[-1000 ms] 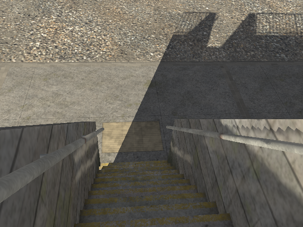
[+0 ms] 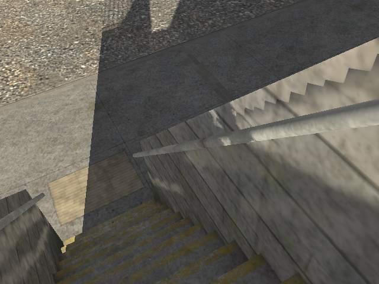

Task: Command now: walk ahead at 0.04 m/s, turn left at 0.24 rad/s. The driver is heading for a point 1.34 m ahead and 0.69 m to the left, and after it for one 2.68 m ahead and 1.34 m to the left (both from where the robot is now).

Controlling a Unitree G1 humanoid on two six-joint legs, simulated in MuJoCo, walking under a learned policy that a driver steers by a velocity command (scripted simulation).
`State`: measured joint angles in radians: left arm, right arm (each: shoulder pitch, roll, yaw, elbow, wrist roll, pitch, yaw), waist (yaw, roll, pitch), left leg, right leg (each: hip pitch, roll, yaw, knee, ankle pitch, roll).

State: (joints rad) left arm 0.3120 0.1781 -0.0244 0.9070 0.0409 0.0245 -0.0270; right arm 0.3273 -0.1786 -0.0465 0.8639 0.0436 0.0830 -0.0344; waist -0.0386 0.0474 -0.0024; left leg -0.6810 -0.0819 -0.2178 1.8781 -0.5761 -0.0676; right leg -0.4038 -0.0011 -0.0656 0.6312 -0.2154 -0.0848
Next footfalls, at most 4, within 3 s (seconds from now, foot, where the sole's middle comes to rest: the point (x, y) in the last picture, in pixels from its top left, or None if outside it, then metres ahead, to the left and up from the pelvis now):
0.36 left None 0.03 0.17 -0.76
1.06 right None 0.37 -0.02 -1.00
1.54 left None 0.37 0.41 -1.24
2.16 right None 0.69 0.27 -1.48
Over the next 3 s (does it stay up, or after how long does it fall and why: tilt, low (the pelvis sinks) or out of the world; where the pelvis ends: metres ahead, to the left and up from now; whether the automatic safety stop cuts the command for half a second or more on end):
stays up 0.89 0.50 -1.04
